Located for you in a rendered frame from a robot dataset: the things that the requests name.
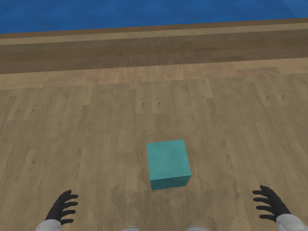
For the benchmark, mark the carton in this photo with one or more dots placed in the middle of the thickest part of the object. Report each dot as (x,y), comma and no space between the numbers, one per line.
(168,164)

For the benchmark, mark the robot left forearm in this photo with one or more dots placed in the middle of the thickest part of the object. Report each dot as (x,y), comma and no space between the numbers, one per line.
(50,225)

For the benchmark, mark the robot right hand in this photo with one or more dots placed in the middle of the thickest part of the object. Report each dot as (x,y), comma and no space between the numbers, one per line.
(277,207)

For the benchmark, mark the robot left hand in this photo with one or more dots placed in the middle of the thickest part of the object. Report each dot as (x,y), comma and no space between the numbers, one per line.
(56,212)

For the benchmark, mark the robot right forearm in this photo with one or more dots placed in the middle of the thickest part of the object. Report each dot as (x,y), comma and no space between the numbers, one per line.
(288,222)

